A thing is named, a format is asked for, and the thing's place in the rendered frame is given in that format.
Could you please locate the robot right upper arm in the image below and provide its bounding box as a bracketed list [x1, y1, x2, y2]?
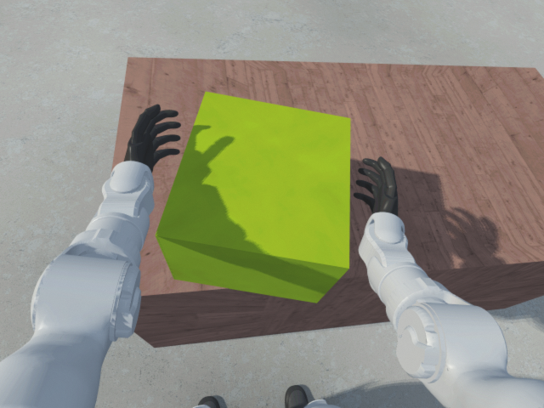
[396, 303, 544, 408]

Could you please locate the carton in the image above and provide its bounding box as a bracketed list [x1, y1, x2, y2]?
[156, 92, 350, 303]

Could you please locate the right robot hand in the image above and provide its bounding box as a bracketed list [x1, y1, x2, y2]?
[354, 156, 398, 216]

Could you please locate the left robot forearm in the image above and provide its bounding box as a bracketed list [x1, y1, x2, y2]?
[31, 161, 155, 332]

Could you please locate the pedestal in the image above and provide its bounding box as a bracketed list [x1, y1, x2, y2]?
[111, 57, 544, 348]

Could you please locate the robot left upper arm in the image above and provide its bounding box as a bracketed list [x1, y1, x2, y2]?
[0, 254, 141, 408]

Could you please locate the right robot foot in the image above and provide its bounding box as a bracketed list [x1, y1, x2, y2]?
[285, 385, 309, 408]

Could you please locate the left robot hand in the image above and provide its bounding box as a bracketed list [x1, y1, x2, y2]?
[124, 105, 181, 172]

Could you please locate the right robot forearm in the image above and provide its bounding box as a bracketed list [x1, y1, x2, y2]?
[359, 212, 507, 349]

